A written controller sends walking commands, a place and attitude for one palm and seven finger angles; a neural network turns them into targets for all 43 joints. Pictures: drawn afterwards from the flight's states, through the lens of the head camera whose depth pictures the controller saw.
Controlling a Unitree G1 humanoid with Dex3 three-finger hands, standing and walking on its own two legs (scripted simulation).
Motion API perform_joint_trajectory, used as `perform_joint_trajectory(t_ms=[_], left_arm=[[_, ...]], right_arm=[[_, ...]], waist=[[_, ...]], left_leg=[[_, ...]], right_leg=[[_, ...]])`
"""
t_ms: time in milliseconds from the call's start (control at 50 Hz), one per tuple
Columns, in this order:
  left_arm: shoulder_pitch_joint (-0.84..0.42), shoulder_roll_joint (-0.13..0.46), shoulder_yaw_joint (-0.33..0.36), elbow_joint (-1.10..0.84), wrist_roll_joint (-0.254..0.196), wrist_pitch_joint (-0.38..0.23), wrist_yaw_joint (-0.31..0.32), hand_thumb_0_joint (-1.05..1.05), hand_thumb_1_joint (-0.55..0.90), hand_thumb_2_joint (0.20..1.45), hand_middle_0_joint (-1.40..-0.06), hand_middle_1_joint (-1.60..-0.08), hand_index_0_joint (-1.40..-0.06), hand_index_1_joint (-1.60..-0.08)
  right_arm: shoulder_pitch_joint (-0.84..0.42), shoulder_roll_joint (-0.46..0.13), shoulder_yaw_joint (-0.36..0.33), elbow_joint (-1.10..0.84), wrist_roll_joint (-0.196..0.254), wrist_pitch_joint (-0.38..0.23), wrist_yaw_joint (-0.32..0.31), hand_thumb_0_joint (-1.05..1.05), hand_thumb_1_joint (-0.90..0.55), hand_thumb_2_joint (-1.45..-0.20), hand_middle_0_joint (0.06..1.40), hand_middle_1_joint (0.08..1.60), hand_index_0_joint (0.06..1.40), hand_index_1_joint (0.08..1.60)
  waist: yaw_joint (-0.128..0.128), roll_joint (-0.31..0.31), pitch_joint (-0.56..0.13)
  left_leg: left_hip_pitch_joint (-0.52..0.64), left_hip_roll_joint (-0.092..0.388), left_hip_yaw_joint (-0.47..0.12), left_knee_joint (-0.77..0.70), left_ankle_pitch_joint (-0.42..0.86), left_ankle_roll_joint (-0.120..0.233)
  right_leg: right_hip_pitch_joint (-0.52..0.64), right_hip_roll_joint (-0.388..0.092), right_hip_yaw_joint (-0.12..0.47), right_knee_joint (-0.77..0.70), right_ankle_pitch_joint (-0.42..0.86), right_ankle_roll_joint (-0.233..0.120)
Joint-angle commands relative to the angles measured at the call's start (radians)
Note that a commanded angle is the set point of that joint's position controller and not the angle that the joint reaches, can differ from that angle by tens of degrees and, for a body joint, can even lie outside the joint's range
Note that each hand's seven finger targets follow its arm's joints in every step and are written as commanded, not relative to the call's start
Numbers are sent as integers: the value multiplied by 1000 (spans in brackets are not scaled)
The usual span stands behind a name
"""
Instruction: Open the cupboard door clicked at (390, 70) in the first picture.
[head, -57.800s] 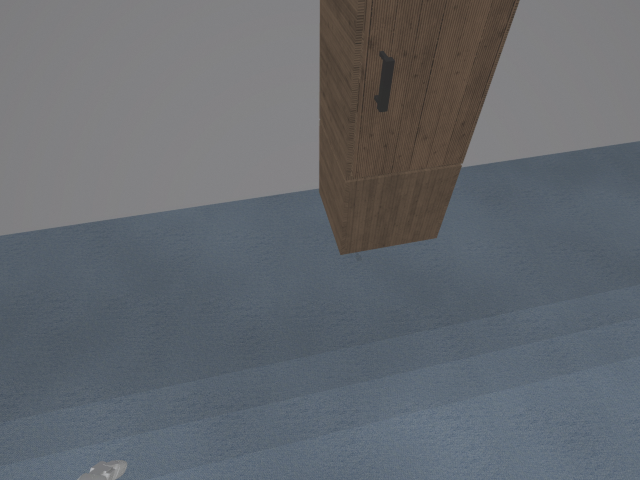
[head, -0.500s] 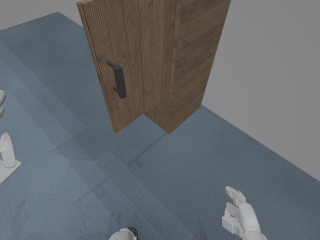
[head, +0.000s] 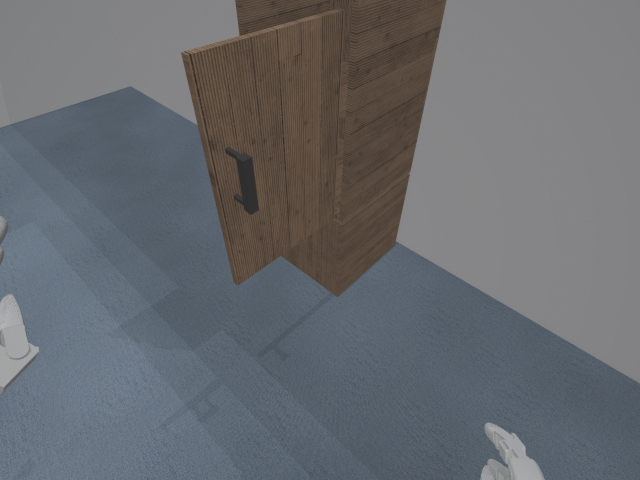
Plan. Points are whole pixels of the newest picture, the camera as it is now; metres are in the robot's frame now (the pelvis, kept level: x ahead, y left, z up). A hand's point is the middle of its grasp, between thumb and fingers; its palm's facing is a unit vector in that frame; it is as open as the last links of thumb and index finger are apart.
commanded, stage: stop stepping back and stand still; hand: left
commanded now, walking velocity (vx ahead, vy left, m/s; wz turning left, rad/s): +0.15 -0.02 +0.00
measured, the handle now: (241, 180) +0.68 +0.19 +0.00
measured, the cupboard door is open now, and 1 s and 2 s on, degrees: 89 89 89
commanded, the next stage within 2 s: let the arm hang, fingers relaxed in 0.28 s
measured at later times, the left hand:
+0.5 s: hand (135, 395) +0.22 +0.23 +0.02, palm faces +0.15 -0.87 -0.47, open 7.4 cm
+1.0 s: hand out of the picture -0.03 +0.17 -0.16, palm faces +0.02 -0.96 -0.26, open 7.3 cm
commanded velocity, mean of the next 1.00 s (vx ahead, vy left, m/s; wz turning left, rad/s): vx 0.02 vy -0.02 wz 0.00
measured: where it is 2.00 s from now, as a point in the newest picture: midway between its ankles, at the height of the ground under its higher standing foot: outside the picture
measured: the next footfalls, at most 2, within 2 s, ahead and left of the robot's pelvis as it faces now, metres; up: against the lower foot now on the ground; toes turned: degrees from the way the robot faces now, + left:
right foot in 0.36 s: +0.04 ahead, -0.10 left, +0.00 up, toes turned -6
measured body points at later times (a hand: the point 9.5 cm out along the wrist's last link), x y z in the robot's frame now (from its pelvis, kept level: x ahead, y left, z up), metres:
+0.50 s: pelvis +0.00 +0.00 -0.01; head -0.01 -0.04 +0.44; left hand +0.21 +0.28 +0.05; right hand +0.13 -0.25 -0.13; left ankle +0.02 +0.10 -0.73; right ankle +0.00 -0.09 -0.73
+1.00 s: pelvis +0.00 -0.02 +0.01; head +0.01 -0.04 +0.46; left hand -0.03 +0.22 -0.14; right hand -0.04 -0.23 -0.16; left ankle +0.02 +0.10 -0.73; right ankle +0.00 -0.09 -0.73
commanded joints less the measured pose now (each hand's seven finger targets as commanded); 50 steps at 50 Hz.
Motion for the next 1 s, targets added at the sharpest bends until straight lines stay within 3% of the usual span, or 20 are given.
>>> perform_joint_trajectory(t_ms=[0,40,80,100,120,180,220,260,300,340,360,380,400,480,540,600,660,700,780,980], left_arm=[[-197,124,57,-126,-1,-27,21,0,900,900,-200,-300,-200,-300],[-253,122,40,-146,6,-26,21,0,900,900,-200,-300,-200,-300],[-258,145,61,-192,7,-31,23,0,900,900,-200,-300,-200,-300],[-262,140,64,-205,15,-29,24,0,900,900,-200,-300,-200,-300],[-274,148,66,-223,24,-26,24,0,900,900,-200,-300,-200,-300],[-177,165,90,-252,19,-13,28,0,900,900,-200,-300,-200,-300],[-109,132,76,-266,13,-1,27,0,900,900,-200,-300,-200,-300],[-81,132,83,-268,7,5,25,0,900,900,-200,-300,-200,-300],[-56,133,92,-228,0,6,21,0,900,900,-200,-300,-200,-300],[-52,152,119,-195,-4,-1,18,0,900,900,-200,-300,-200,-300],[-96,-85,-306,552,79,154,-133,0,900,900,-200,-300,-200,-300],[-112,-117,-321,586,65,221,-148,0,900,900,-200,-300,-200,-300],[-163,-130,-333,621,61,230,-151,0,900,900,-200,-300,-200,-300],[-306,-68,-338,829,67,231,-148,0,900,900,-200,-300,-200,-300],[-372,-68,-361,1022,57,237,-138,0,900,900,-200,-300,-200,-300],[-391,-100,-385,1200,43,242,-134,0,900,900,-200,-300,-200,-300],[-321,-142,-371,1337,43,233,-131,0,900,900,-200,-300,-200,-300],[-318,-136,-376,1386,40,226,-130,0,900,900,-200,-300,-200,-300],[-328,-129,-387,1467,36,220,-128,0,900,900,-200,-300,-200,-300],[-277,-161,-397,1572,34,223,-119,0,900,900,-200,-300,-200,-300]], right_arm=[[-93,-117,-42,-121,4,-48,-8,0,-900,-900,200,300,200,300],[-96,-119,-34,-117,3,-59,-17,0,-900,-900,200,300,200,300],[-113,-131,-31,-131,3,-71,-30,0,-900,-900,200,300,200,300],[-109,-110,-18,-124,-2,-77,-29,0,-900,-900,200,300,200,300],[-112,-96,-13,-127,-12,-87,-26,0,-900,-900,200,300,200,300],[-107,-89,-15,-114,-12,-114,-11,0,-900,-900,200,300,200,300],[-101,-95,-13,-115,-12,-113,-2,0,-900,-900,200,300,200,300],[-105,-103,-14,-125,-11,-107,1,0,-900,-900,200,300,200,300],[-111,-106,-13,-133,-5,-96,-2,0,-900,-900,200,300,200,300],[-114,-108,-20,-143,-2,-80,-4,0,-900,-900,200,300,200,300],[-105,-216,-68,91,17,-85,87,0,-900,-900,200,300,200,300],[-19,-134,-74,95,19,-28,87,0,-900,-900,200,300,200,300],[19,-118,-61,99,6,1,82,0,-900,-900,200,300,200,300],[-32,-137,-48,101,-18,67,77,0,-900,-900,200,300,200,300],[-41,-108,-36,164,-26,97,72,0,-900,-900,200,300,200,300],[-18,-84,-9,257,-26,103,68,0,-900,-900,200,300,200,300],[-13,-69,-8,314,-27,95,53,0,-900,-900,200,300,200,300],[29,-59,-10,347,-22,96,49,0,-900,-900,200,300,200,300],[85,-52,-16,409,-15,101,46,0,-900,-900,200,300,200,300],[145,-15,-12,491,-14,108,41,0,-900,-900,200,300,200,300]], waist=[[-11,-144,109],[-13,-43,78],[-3,176,54],[-8,214,66],[-8,194,93],[17,71,23],[13,165,-11],[10,203,-15],[10,157,-7],[3,76,-13],[-9,5,22],[-14,-82,-63],[-20,-146,-81],[1,-309,20],[0,-181,62],[2,86,114],[29,165,81],[22,121,24],[12,1,63],[7,-42,139]], left_leg=[[-2,37,-59,75,-37,-6],[143,55,-77,-126,-15,8],[185,218,-342,-322,-185,67],[129,288,-472,-443,-330,93],[95,319,-521,-495,-347,113],[181,281,-353,-395,25,110],[185,238,-243,-353,199,73],[138,215,-177,-333,231,42],[68,191,-133,-288,221,18],[8,138,-99,-223,187,-8],[-25,105,-69,-4,280,-18],[79,101,-67,27,308,-30],[86,94,-74,42,259,-22],[3,36,-71,57,107,-4],[48,40,-72,6,98,-15],[70,102,-144,-153,233,-3],[26,108,-153,-207,165,0],[79,103,-132,-191,183,-8],[125,101,-106,-197,186,-14],[150,93,-84,-217,144,-8]], right_leg=[[-172,-288,374,-294,-263,-113],[-188,-182,207,-151,-169,-46],[-231,-49,68,60,-102,34],[-221,-20,31,196,-126,50],[-242,-31,54,308,-143,47],[-203,-62,46,231,-95,52],[-122,-41,0,125,-59,58],[-33,-27,-27,35,-9,59],[70,-28,-33,-96,83,57],[132,-67,39,-130,231,35],[-17,-202,78,-13,447,-6],[-67,-225,167,-15,515,-38],[-91,-223,133,-17,449,-50],[-66,-236,127,-79,348,-73],[-62,-237,128,-108,346,-77],[-78,-153,86,-118,102,-18],[55,-142,97,-171,127,-13],[86,-157,100,-192,177,-21],[52,-162,92,-237,173,-21],[-23,-158,103,-289,34,-18]])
